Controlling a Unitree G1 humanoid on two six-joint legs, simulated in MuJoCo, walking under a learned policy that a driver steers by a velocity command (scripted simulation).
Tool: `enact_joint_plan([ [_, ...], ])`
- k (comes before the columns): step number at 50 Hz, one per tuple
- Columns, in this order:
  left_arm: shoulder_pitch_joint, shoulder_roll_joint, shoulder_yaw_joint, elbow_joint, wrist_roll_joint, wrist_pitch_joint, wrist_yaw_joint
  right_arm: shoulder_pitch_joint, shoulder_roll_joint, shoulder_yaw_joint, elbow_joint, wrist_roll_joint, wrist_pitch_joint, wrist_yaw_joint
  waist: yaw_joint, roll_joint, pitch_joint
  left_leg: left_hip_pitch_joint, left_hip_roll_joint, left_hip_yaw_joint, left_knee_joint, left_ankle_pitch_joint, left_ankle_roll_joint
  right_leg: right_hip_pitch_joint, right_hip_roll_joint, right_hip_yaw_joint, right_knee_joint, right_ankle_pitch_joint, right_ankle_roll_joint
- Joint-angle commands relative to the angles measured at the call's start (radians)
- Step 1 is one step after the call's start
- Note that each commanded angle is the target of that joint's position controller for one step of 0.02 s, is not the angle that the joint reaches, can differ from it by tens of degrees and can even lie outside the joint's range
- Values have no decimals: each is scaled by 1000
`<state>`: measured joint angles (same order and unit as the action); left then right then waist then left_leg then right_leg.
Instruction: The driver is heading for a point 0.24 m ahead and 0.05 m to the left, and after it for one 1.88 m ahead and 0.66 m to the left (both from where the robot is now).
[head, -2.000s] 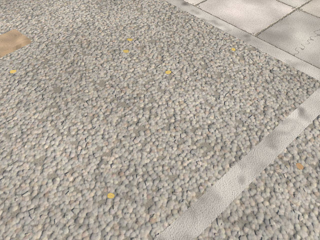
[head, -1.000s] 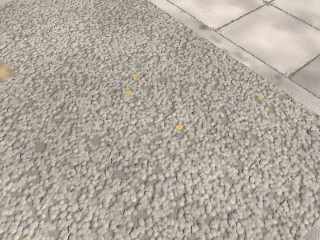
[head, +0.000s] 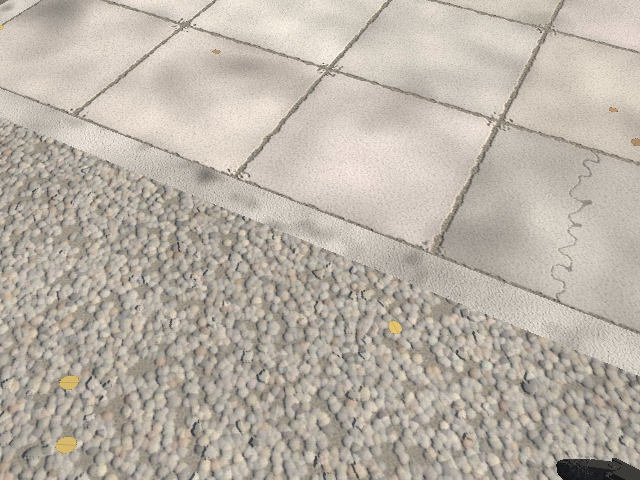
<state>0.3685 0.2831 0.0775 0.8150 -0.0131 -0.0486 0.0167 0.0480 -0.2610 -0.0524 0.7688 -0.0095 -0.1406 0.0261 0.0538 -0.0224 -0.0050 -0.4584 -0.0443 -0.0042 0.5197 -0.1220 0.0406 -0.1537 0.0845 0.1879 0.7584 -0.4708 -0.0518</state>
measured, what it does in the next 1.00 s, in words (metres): walks ahead, turning left: right foot, then left foot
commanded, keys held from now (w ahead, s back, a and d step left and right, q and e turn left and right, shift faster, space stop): q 1.00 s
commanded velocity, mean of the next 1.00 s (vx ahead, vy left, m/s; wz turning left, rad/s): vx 0.12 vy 0.00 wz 0.43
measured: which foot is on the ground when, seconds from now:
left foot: down 0.00-0.40, up 0.42-0.80, down 0.82-1.00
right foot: up 0.00-0.38, down 0.40-0.82, up 0.84-1.00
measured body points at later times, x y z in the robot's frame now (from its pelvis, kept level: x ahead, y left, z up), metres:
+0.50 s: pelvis +0.16 -0.01 +0.01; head +0.20 -0.01 +0.46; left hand +0.30 +0.29 -0.06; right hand +0.32 -0.27 -0.11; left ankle +0.09 +0.11 -0.67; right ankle +0.25 -0.10 -0.72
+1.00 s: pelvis +0.15 +0.04 +0.02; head +0.17 +0.10 +0.47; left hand +0.13 +0.37 -0.10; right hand +0.42 -0.13 -0.05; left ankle +0.12 +0.13 -0.72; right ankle +0.23 -0.10 -0.63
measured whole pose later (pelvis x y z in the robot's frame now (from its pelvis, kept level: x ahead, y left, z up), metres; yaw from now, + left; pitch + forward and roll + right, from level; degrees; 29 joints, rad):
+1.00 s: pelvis +0.15 +0.04 +0.02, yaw +32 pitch +3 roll -3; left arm 0.13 0.33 0.10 0.73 0.01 0.02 0.05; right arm 0.21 -0.29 -0.06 0.63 0.00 0.02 -0.01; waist 0.00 -0.04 0.04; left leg -0.31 -0.03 -0.07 0.49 -0.22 0.05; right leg -0.57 -0.01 0.03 1.12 -0.40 0.06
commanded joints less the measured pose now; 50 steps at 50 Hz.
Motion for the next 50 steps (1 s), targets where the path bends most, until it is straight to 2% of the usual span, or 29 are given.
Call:
enact_joint_plan([
  [1,51,117,5,-83,-16,-40,-6,299,-173,-53,25,33,10,7,-123,228,-174,713,403,-746,-232,-228,278,-628,-49,-17,557,-61,20],
  [2,-59,128,6,-104,-6,-44,-6,216,-138,-40,-4,21,21,5,-119,123,-77,570,358,-589,-221,-58,241,-615,-85,-54,550,12,24],
  [3,-116,119,7,-121,16,-48,-3,167,-121,-29,-16,13,29,7,-95,58,-13,436,316,-472,-219,203,228,-579,-109,-86,494,49,34],
  [4,-122,113,12,-130,35,-47,0,151,-107,-22,-20,9,30,6,-69,49,-23,372,284,-396,-209,418,214,-518,-135,-92,421,71,44],
  [6,-102,58,2,-138,38,-42,2,160,-102,-17,-6,4,34,2,-38,95,-56,323,227,-299,-200,663,202,-428,-134,-114,281,85,70],
  [8,-120,37,-6,-151,27,-32,11,179,-170,-39,-1,7,46,-12,-36,124,-90,301,218,-259,-193,765,213,-387,-102,-140,160,125,93],
  [10,-154,41,-7,-156,22,-19,17,188,-205,-54,-4,21,67,-27,-41,125,-120,268,204,-243,-190,711,197,-329,-76,-143,63,228,103],
  [13,-233,45,-6,-173,16,1,17,210,-193,-55,-4,38,97,-43,-62,134,-113,233,180,-260,-178,535,158,-282,-47,-128,-45,328,111],
  [16,-297,57,-1,-196,11,-1,10,225,-184,-57,-10,39,122,-55,-74,152,-87,250,175,-335,-147,359,143,-265,-31,-102,-150,318,110],
  [19,-241,81,13,-184,11,-24,1,166,-170,-56,-49,41,137,-66,-20,160,-78,250,133,-403,-60,211,97,-135,-45,-98,-378,426,77],
  [20,-209,119,23,-181,23,-29,7,176,-131,-45,-65,33,137,-67,-23,117,-115,187,92,-383,27,96,56,-2,-147,-51,-407,547,37],
  [21,-175,175,32,-192,40,-23,20,227,-69,-28,-75,11,134,-65,-45,-76,-181,42,-4,-257,263,-275,4,173,-370,125,-361,897,-55],
  [22,-150,179,34,-180,60,-5,15,326,-86,-29,-91,22,131,-62,-87,-275,-233,-128,-74,-149,440,-627,-38,241,-544,358,-367,994,-228],
  [23,-174,137,27,-191,38,1,11,352,-168,-49,-66,17,134,-60,-81,-189,-203,-170,-4,-141,601,-570,-78,202,-533,357,-391,877,-254],
  [24,-207,90,14,-199,34,4,10,304,-207,-66,-58,26,148,-61,-70,-115,-151,-190,19,-129,675,-494,-102,149,-456,228,-386,790,-212],
  [25,-250,81,9,-205,33,10,9,290,-198,-71,-51,29,168,-67,-82,-70,-122,-185,36,-118,696,-433,-119,90,-396,138,-396,699,-174],
  [26,-279,83,8,-204,28,15,10,273,-190,-71,-61,27,183,-70,-84,-84,-93,-178,50,-107,708,-382,-132,33,-373,89,-412,655,-166],
  [28,-287,101,12,-194,38,23,13,254,-139,-59,-84,31,194,-63,-84,-115,-61,-124,51,-56,670,-313,-144,-53,-321,-19,-450,637,-166],
  [32,-264,125,24,-177,33,33,26,175,-104,-42,-143,25,190,-48,-53,-132,-98,-78,86,-24,476,-261,-140,-4,-352,-84,-455,642,-191],
  [37,-258,175,41,-162,14,42,16,149,-130,-46,-180,26,193,-20,-42,-155,-109,61,84,33,257,-231,-89,-5,-395,-125,-432,582,-173],
  [40,-260,170,42,-144,-13,45,14,217,-135,-58,-164,22,196,-9,-87,-131,-103,224,40,74,-2,-82,-18,-53,-369,-180,-322,471,-89],
  [41,-205,135,34,-119,-7,46,10,249,-170,-71,-158,18,195,-16,-87,-44,-91,331,59,4,-98,39,21,-149,-321,-246,-206,351,-11],
  [42,-185,66,13,-146,43,47,2,266,-293,-98,-181,12,191,-36,-49,282,-87,477,334,-366,-138,388,129,-418,-186,-358,119,-48,104],
  [43,-271,90,19,-190,45,42,11,248,-324,-95,-213,-18,173,-30,-96,317,-90,396,453,-520,-164,481,305,-553,-86,-217,326,-221,127],
  [44,-319,128,30,-195,25,43,19,243,-286,-88,-208,-30,154,-22,-120,218,-94,359,400,-466,-190,353,297,-555,-103,-144,409,-162,113],
  [45,-306,141,38,-184,13,48,25,190,-257,-79,-206,-16,142,-24,-84,179,-62,338,337,-391,-188,274,235,-559,-117,-126,412,-65,98],
  [46,-280,138,42,-159,20,54,35,143,-223,-69,-211,4,142,-29,-62,141,-63,335,293,-350,-180,218,185,-554,-127,-116,397,4,99],
  [47,-262,142,45,-153,27,59,39,116,-206,-60,-218,17,145,-35,-48,161,-63,309,272,-325,-178,244,172,-526,-122,-119,401,50,107],
  [50,-239,121,41,-147,18,53,30,127,-189,-51,-221,10,150,-49,-41,160,-97,317,237,-309,-174,269,175,-478,-92,-120,393,127,121],
])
